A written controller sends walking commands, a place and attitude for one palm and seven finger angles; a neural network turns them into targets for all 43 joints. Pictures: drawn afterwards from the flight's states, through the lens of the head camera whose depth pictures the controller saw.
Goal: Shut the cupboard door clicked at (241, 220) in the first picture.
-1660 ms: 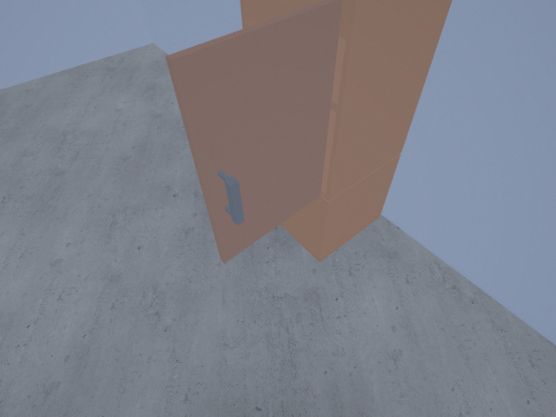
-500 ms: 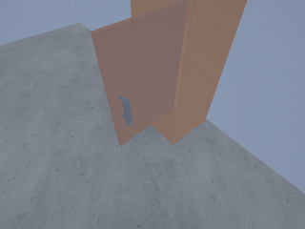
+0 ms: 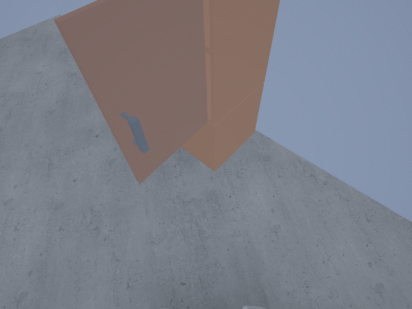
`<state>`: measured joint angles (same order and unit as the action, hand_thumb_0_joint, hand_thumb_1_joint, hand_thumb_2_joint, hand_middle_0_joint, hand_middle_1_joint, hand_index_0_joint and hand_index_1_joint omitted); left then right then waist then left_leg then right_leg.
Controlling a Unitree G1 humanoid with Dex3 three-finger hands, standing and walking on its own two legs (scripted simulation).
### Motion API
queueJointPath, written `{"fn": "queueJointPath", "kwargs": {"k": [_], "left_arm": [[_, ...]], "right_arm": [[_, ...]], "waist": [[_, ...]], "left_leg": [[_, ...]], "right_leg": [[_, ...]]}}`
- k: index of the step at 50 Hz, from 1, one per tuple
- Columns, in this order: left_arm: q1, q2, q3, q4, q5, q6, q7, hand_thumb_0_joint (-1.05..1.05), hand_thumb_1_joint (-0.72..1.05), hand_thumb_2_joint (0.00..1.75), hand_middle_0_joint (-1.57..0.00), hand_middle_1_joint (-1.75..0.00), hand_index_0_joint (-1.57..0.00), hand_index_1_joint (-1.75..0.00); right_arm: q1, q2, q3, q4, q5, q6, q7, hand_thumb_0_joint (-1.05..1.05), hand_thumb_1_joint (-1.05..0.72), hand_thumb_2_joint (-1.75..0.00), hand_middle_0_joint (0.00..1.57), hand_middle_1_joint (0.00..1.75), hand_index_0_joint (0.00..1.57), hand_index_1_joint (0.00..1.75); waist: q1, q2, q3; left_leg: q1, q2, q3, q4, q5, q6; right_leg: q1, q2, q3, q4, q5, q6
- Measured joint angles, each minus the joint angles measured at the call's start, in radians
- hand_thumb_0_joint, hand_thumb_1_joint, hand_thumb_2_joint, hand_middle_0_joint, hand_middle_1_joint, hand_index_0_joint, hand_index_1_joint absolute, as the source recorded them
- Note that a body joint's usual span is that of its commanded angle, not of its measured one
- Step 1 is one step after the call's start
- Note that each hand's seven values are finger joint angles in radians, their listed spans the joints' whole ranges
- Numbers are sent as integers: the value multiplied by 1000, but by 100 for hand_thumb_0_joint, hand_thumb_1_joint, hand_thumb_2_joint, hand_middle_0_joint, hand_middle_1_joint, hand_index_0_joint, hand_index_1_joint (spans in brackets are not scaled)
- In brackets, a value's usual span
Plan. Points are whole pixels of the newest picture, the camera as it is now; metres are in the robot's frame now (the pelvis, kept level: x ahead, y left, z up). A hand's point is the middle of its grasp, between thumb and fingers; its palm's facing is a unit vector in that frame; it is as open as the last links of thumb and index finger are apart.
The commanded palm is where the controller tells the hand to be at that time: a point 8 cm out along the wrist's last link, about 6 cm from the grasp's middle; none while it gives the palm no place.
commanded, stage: walk to a spot facing it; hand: left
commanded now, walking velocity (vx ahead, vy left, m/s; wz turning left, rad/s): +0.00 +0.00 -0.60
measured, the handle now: (134, 132) +0.55 +0.26 -0.07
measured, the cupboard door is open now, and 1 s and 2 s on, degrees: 92 92 92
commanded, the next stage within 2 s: none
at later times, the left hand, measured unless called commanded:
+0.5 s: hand out of the picture +0.09 +0.18 -0.17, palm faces -0.18 -0.95 -0.25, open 7.4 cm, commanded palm none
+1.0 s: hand (177, 281) +0.19 +0.09 -0.16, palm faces -0.54 -0.80 -0.25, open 7.4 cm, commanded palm none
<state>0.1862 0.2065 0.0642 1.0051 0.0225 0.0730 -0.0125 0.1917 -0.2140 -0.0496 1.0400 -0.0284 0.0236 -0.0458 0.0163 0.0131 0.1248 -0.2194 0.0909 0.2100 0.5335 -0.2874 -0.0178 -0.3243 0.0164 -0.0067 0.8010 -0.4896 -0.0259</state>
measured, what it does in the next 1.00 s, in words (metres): steps on the spot, turning right: left foot, then right foot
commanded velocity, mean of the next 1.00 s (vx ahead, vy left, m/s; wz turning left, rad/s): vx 0.05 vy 0.00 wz -0.60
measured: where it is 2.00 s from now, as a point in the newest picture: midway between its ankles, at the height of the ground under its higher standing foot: (292, 302)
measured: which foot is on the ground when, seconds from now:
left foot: down 0.00-0.04, up 0.06-0.50, down 0.52-0.80, up 0.82-1.00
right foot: down 0.00-0.50, up 0.52-0.78, down 0.80-1.00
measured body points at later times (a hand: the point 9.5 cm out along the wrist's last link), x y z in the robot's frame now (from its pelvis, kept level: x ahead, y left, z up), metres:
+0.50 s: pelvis +0.00 -0.01 +0.01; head +0.06 -0.02 +0.45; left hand +0.10 +0.23 -0.15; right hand +0.09 -0.29 -0.12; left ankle +0.03 +0.13 -0.72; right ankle -0.01 -0.10 -0.73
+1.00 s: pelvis +0.00 -0.04 +0.00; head +0.05 -0.07 +0.45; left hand +0.22 +0.13 -0.14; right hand -0.09 -0.31 -0.13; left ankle +0.06 +0.08 -0.68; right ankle -0.04 -0.15 -0.73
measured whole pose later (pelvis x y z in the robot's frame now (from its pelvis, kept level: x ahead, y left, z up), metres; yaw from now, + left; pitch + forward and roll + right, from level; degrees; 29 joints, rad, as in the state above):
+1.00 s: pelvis +0.00 -0.04 +0.00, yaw -34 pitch +1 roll +1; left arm 0.18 0.25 0.06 0.88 0.03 0.04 -0.01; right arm 0.18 -0.27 -0.06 0.90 -0.01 0.06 -0.01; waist 0.00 -0.02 0.11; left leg -0.44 0.06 0.06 0.97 -0.45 -0.07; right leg -0.31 0.03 0.08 0.55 -0.26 -0.02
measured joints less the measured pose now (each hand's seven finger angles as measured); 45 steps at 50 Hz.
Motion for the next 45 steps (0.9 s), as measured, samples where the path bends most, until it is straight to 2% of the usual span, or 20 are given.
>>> {"fn": "queueJointPath", "kwargs": {"k": [2, 3, 5, 6, 8, 10, 15, 21, 25, 26, 27, 30, 32, 34, 37, 39, 40, 42, 43, 45], "left_arm": [[4, -2, 4, -24, 1, -11, -5, 0, 91, 90, -20, -30, -20, -30], [14, 5, 7, -36, 6, -24, -4, 0, 91, 90, -20, -30, -20, -30], [13, 2, 8, -39, 5, -37, 8, 0, 91, 90, -20, -30, -20, -30], [15, 0, 7, -41, 4, -37, 13, 0, 91, 90, -20, -30, -20, -30], [25, -4, 8, -43, 3, -36, 22, 0, 91, 90, -20, -30, -20, -30], [38, -5, 7, -44, 1, -38, 29, 0, 91, 90, -20, -30, -20, -30], [63, -9, 3, -47, 2, -40, 32, 0, 91, 90, -20, -30, -20, -30], [63, 1, 10, -64, 8, -32, 26, 0, 91, 90, -20, -30, -20, -30], [60, 17, 15, -73, 2, -22, 25, 0, 91, 90, -20, -30, -20, -30], [59, 17, 14, -77, -4, -19, 21, 0, 91, 90, -20, -30, -20, -30], [43, 28, 16, -74, -5, -14, 17, 0, 91, 90, -20, -30, -20, -30], [5, 60, 29, -89, 2, -10, 3, 0, 91, 90, -20, -30, -20, -30], [-18, 69, 33, -104, 2, -10, -5, 1, 91, 90, -20, -30, -20, -30], [-33, 71, 31, -121, 1, -12, -13, 0, 91, 90, -19, -30, -19, -30], [-42, 71, 25, -132, -1, -17, -23, 0, 91, 90, -19, -30, -19, -30], [-40, 75, 20, -135, -2, -23, -28, 0, 91, 90, -19, -30, -19, -30], [-33, 86, 17, -142, 0, -31, -29, 0, 91, 90, -19, -30, -19, -30], [-43, 73, 14, -133, 2, -43, -13, 0, 91, 90, -19, -30, -19, -30], [-47, 65, 9, -131, 1, -41, -8, 0, 91, 90, -19, -30, -19, -30], [-43, 54, 5, -133, 3, -36, 3, 0, 91, 90, -19, -30, -20, -30]], "right_arm": [[10, -9, -3, -3, 2, 8, 2, 1, -90, -90, 20, 30, 21, 30], [13, -8, -6, -6, 7, 16, 4, 1, -90, -90, 20, 30, 21, 30], [-8, -17, -14, -7, 15, 37, 8, 1, -90, -90, 20, 30, 21, 30], [-19, -21, -18, -11, 17, 43, 10, 1, -90, -90, 20, 30, 21, 30], [-44, -25, -23, -23, 18, 46, 12, 1, -91, -90, 20, 30, 21, 30], [-69, -23, -24, -43, 20, 42, 13, 1, -91, -90, 20, 29, 20, 30], [-121, -15, -20, -89, 26, 32, 9, 1, -91, -90, 20, 29, 20, 30], [-162, 2, -13, -128, 33, 24, 10, 1, -91, -90, 20, 29, 20, 30], [-152, 9, 0, -151, 37, 1, 9, 1, -91, -90, 20, 29, 20, 30], [-138, 1, 2, -160, 32, -10, 7, 1, -90, -90, 20, 30, 20, 30], [-131, 6, 3, -158, 26, -16, 3, 1, -90, -90, 20, 30, 21, 30], [-93, 21, 18, -155, 8, -14, 0, 1, -90, -90, 20, 30, 21, 30], [-64, 20, 22, -151, 1, -10, 1, 1, -90, -90, 20, 30, 21, 30], [-43, 11, 20, -146, -3, -5, 1, 1, -90, -90, 20, 30, 21, 30], [-18, -7, 11, -140, -2, 1, 7, 1, -90, -90, 20, 30, 21, 30], [3, -23, 4, -141, 3, 6, 14, 1, -90, -90, 20, 30, 21, 30], [17, -27, 0, -143, 8, 10, 17, 1, -90, -90, 20, 30, 21, 30], [1, -53, -9, -130, 19, 29, 15, 1, -90, -90, 20, 30, 21, 30], [-7, -63, -14, -127, 22, 37, 13, 1, -90, -90, 20, 30, 21, 30], [-19, -69, -17, -123, 24, 43, 13, 1, -90, -90, 20, 29, 21, 30]], "waist": [[3, 19, -2], [7, 11, -12], [8, 23, -1], [7, 25, 2], [9, 18, 4], [11, 3, 3], [22, -23, -12], [41, -46, -25], [35, -53, -46], [27, -32, -59], [23, -43, -51], [28, -64, -27], [28, -53, -15], [26, -30, -3], [15, 0, 6], [5, 11, 2], [-1, -3, -10], [-6, 16, 3], [-13, 23, 16], [-18, 14, 24]], "left_leg": [[-20, 26, 4, 48, -21, -18], [-49, 28, 0, 107, -58, -23], [-123, 11, -89, 307, -187, -26], [-160, -4, -126, 402, -204, -27], [-214, -28, -163, 528, -185, -34], [-242, -42, -179, 567, -156, -42], [-231, -62, -207, 469, -139, -55], [-180, -84, -229, 305, -143, -44], [-71, -86, -233, 32, -39, -24], [-49, -64, -249, -31, -2, 2], [-54, -67, -244, -17, 0, 8], [-34, -49, -218, -11, -13, -6], [-18, -23, -209, -29, -8, -17], [-6, 7, -192, -31, -10, -26], [3, 46, -152, 3, -41, -44], [-6, 66, -126, 64, -83, -59], [-30, 64, -109, 124, -108, -61], [-109, 51, -152, 334, -240, -55], [-145, 34, -174, 426, -266, -49], [-203, 7, -177, 532, -257, -50]], "right_leg": [[32, -15, -13, -100, 97, 4], [41, -19, -2, -151, 145, -14], [29, 4, 2, -130, 132, -35], [32, 12, 6, -140, 131, -40], [41, 25, 26, -185, 155, -46], [50, 36, 55, -237, 192, -47], [69, 59, 124, -316, 250, -52], [58, 88, 187, -325, 267, -44], [20, 119, 219, -275, 248, -24], [-11, 136, 201, -222, 190, -12], [-46, 123, 176, -128, 99, 7], [-141, 79, 91, 155, -16, 56], [-168, 47, 47, 228, -23, 71], [-156, 15, 13, 182, -10, 76], [-97, -12, -20, 20, 44, 69], [-32, -19, -39, -119, 148, 56], [2, -31, -27, -192, 214, 39], [-23, -10, -7, -147, 172, 19], [-22, -4, 0, -139, 167, 13], [-14, 1, 24, -161, 183, 11]]}}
